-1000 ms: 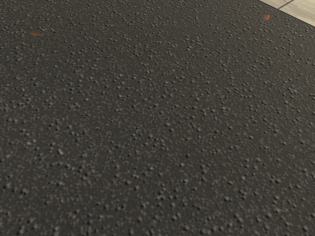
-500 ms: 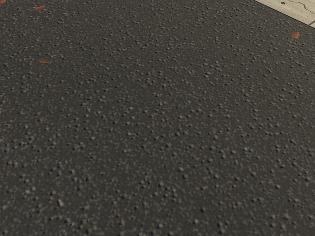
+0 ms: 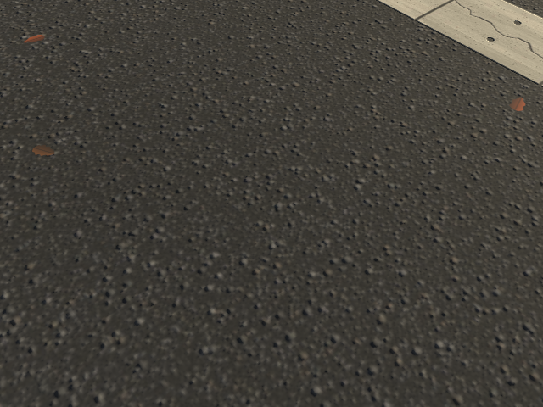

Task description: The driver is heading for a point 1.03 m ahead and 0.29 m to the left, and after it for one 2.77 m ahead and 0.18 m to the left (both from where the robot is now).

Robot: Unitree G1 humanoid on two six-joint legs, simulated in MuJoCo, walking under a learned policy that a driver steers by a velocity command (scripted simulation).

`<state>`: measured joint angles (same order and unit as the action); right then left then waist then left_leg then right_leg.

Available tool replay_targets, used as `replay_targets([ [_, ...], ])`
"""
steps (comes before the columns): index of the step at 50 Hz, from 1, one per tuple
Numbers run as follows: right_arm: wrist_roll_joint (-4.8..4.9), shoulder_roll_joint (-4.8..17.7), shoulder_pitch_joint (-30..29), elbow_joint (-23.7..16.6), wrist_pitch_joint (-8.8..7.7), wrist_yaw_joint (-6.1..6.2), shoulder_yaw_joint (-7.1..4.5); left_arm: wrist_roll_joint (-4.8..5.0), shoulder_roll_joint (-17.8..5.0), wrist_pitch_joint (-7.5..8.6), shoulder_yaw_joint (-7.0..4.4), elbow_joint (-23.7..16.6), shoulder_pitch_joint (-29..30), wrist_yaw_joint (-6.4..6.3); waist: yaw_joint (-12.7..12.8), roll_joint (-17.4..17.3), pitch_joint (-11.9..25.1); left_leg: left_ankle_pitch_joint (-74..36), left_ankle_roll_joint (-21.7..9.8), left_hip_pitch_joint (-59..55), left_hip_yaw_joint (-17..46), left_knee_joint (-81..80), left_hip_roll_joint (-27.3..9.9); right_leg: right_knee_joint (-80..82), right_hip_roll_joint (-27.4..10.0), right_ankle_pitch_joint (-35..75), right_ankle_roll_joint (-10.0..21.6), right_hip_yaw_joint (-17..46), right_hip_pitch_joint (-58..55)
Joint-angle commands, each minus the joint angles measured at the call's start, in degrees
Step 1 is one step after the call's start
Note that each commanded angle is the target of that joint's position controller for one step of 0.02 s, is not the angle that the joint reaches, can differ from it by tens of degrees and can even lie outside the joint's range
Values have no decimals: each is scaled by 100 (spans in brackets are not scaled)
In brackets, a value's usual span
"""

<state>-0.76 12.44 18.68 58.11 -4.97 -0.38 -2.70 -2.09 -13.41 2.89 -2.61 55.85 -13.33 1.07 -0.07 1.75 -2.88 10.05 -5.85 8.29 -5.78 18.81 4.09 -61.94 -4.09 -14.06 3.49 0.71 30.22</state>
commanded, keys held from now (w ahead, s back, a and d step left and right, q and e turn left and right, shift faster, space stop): w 0.26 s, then w+q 0.74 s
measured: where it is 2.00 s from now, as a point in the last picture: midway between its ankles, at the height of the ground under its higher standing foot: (191, 247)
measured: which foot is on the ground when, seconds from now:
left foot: down 0.00-0.34, up 0.36-0.84, down 0.86-1.00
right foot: up 0.00-0.30, down 0.32-0.88, up 0.90-1.00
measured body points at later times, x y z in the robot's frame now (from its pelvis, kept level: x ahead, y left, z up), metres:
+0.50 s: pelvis +0.27 -0.05 +0.00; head +0.30 -0.06 +0.45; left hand +0.32 +0.21 -0.13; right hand +0.31 -0.30 -0.16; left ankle +0.23 +0.08 -0.66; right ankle +0.30 -0.12 -0.74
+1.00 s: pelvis +0.53 +0.03 -0.01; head +0.55 +0.04 +0.43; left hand +0.49 +0.29 -0.15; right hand +0.71 -0.19 -0.14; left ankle +0.55 +0.07 -0.74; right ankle +0.48 -0.13 -0.64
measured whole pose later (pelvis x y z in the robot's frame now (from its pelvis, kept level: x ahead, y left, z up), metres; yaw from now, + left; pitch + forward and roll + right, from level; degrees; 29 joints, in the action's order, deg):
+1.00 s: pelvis +0.53 +0.03 -0.01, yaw +22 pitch +0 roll +0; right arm -0.8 14.6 11.5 52.1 -1.1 -0.4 -4.8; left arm -1.3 -12.4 4.5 -3.1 51.3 -14.5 -0.2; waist 0.5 0.4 -4.0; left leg 11.6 -8.1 16.6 -4.1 28.2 7.0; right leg -71.1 -4.6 -19.7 0.2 -1.7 22.9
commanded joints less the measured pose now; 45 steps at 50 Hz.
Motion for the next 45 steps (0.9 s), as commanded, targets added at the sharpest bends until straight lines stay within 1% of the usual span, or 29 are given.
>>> replay_targets([
  [1, 17, 561, 258, -124, -130, 10, -74, -18, -168, -75, -28, -261, -27, 51, 137, -476, -162, -1288, -643, 50, 1153, -1215, -1482, 419, -206, 599, -161, -134, 516],
  [4, 21, 508, 519, -45, -113, 13, -36, 37, -117, -53, 19, -529, 732, 67, -38, -498, -269, -1650, -543, -112, 894, -1234, -1318, 1472, -168, 1169, -245, -315, 591],
  [6, 16, 540, 737, 25, -115, 29, -32, 68, -55, -38, 64, -651, 1119, 70, -165, -536, -271, -1860, -505, -306, 806, -1209, -1322, 2064, -68, 1421, -229, -435, 455],
  [9, -20, 570, 1050, 152, -89, 72, -33, 77, -109, -20, 74, -809, 1542, 49, -309, -565, -312, -2128, -535, -883, 821, -1077, -1496, 2558, 47, 1400, -129, -509, 490],
  [11, -58, 604, 1113, 215, -61, 115, -46, 71, -183, 14, 51, -905, 1666, 38, -291, -569, -349, -2496, -541, -1290, 854, -879, -1668, 2776, 91, 1100, -1, -478, 520],
  [13, -85, 668, 973, 224, -41, 152, -68, 72, -254, 69, 9, -882, 1433, 13, -105, -589, -244, -3458, -450, -1473, 761, -427, -1729, 3039, 264, 645, 179, -535, 45],
  [14, -86, 693, 921, 227, -30, 157, -76, 64, -327, 108, -40, -763, 1024, -21, 69, -599, -43, -4189, -381, -1413, 764, 102, -1687, 3182, 438, 446, 270, -570, -586],
  [15, -63, 707, 817, 218, -9, 141, -73, 43, -421, 169, -111, -483, 160, -68, 454, -460, 376, -4401, -289, -1189, 655, 1065, -1499, 3577, 592, 604, 391, -633, -1629],
  [16, -6, 608, 744, 99, -18, 115, -32, -76, -738, 241, -226, -210, -874, -137, 821, -206, 1016, -3245, -190, -201, 541, 2403, -1245, 3640, -21, 539, 612, 3, -3187],
  [17, 237, -10, 1309, -92, -17, 55, 106, -219, -1405, 246, -394, -173, -1543, -179, 705, 943, 1978, 13, 101, 1823, 111, 4612, -400, 3896, -1892, -6, 1254, 2535, -5086],
  [18, 144, 462, 1275, 25, 25, 94, -44, -22, -1252, 141, -387, -215, -1258, -133, 647, 643, 2051, 1952, 46, 2478, 693, 5478, -116, 4592, -2182, -347, 1428, 3639, -4763],
  [19, 61, 603, 752, -92, 59, 95, -116, 76, -893, 119, -288, -317, -569, -118, 379, 221, 1049, 1448, -6, 2738, 897, 5562, -513, 4732, -1900, -707, 1196, 2686, -3863],
  [20, 41, 474, 454, -161, 46, 59, -99, 89, -503, 160, -187, -391, -121, -93, 251, 47, 471, 986, -3, 2641, 897, 5267, -735, 5025, -1647, -473, 992, 1962, -3024],
  [21, 10, 357, 375, -149, 92, 38, -109, 79, -310, 206, -134, -374, 31, -100, 110, 80, 161, 760, 8, 2436, 878, 5000, -871, 5202, -1385, -110, 739, 1377, -2516],
  [22, -79, 284, 435, -143, 176, 0, -115, 104, -182, 247, -94, -302, 23, -135, -35, 197, 21, 639, 59, 2210, 870, 4820, -958, 5304, -1176, 257, 563, 901, -2150],
  [24, -112, 132, 452, -169, 313, -73, -121, 115, -175, 351, -88, -200, -218, -163, -138, 187, 49, 444, 124, 2130, 792, 4793, -958, 5368, -1078, 876, 501, 413, -2034],
  [25, -108, 106, 323, -239, 358, -97, -129, 135, -246, 394, -106, -156, -322, -169, -176, 167, 15, 287, 149, 2304, 762, 4739, -984, 5404, -1058, 1122, 493, 196, -2082],
  [27, -101, 101, -68, -404, 416, -131, -136, 126, -318, 432, -125, -110, -497, -180, -161, 160, -72, -108, 200, 2720, 693, 4555, -1048, 5459, -1008, 1417, 464, -168, -2204],
  [29, -90, 105, -495, -583, 430, -164, -127, 113, -287, 434, -111, -60, -672, -193, -103, 174, -174, -519, 245, 3017, 605, 4151, -1065, 5480, -928, 1669, 430, -478, -2317],
  [32, -77, 40, -1136, -839, 400, -217, -65, 114, -291, 430, -88, -10, -829, -218, 5, 159, -298, -1003, 274, 2951, 346, 3066, -968, 5428, -818, 2161, 361, -903, -2448],
  [35, -98, 14, -1697, -1085, 393, -252, -5, 112, -414, 402, -107, 87, -1144, -273, 171, 163, -348, -1069, 167, 2825, -14, 2263, -852, 5338, -964, 2681, 344, -1150, -2908],
  [37, -116, 66, -1885, -1207, 382, -264, -7, 92, -467, 345, -120, 158, -1320, -308, 208, 169, -356, -787, 25, 2787, -169, 1972, -745, 5106, -1079, 3227, 337, -1294, -3348],
  [39, -127, 154, -1772, -1228, 384, -256, -46, 71, -570, 283, -145, 158, -1280, -344, 76, 279, -219, -298, -188, 2416, -343, 1806, -492, 4580, -1144, 4623, 302, -1491, -3645],
  [40, -136, 222, -1582, -1190, 392, -239, -80, 61, -658, 247, -171, 144, -1234, -362, -33, 377, -77, 27, -315, 2127, -438, 1794, -311, 4166, -1172, 5405, 294, -1567, -3752],
  [41, -141, 308, -1226, -1102, 390, -218, -130, 48, -750, 196, -202, 119, -1179, -369, -197, 428, 128, 337, -453, 1739, -497, 1737, -113, 3534, -1189, 5948, 303, -1616, -3807],
  [42, -145, 433, -716, -962, 364, -195, -201, 47, -838, 138, -230, 76, -1148, -352, -388, 428, 435, 525, -597, 1152, -477, 1532, 68, 2643, -1201, 5918, 303, -1619, -3707],
  [43, -191, 641, 75, -725, 311, -142, -314, 73, -879, 101, -243, -8, -1048, -310, -779, 179, 845, 336, -794, 0, -231, 962, 110, 1306, -1106, 5035, 158, -1698, -3094],
  [44, -262, 1262, 618, -661, 300, -56, -507, 162, -560, 114, -171, -274, -1048, -257, -923, -606, 1410, 982, -1299, -1562, 1643, 723, -1222, -655, -711, 2349, -84, -1710, -1362],
  [45, -122, 1685, 313, -803, 365, -62, -590, 173, -380, 181, -168, -728, -818, -152, -555, -1413, 1649, 569, -2075, -2445, 4771, -162, -2435, -2329, 629, -1744, -362, -833, 702],
])
Keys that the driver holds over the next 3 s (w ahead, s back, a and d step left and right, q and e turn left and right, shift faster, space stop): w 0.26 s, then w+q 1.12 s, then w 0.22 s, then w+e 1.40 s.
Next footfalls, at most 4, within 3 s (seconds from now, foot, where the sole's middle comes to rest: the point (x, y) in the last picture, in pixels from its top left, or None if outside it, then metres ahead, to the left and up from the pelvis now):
0.32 right None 0.34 -0.12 -0.78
0.86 left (240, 369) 0.59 0.09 -0.78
1.40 right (243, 250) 0.95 0.09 -0.78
1.88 left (140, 239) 0.99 0.40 -0.78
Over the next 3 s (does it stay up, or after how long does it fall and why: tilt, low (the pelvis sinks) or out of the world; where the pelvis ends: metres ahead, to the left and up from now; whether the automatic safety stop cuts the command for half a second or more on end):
stays up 1.48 0.44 -0.02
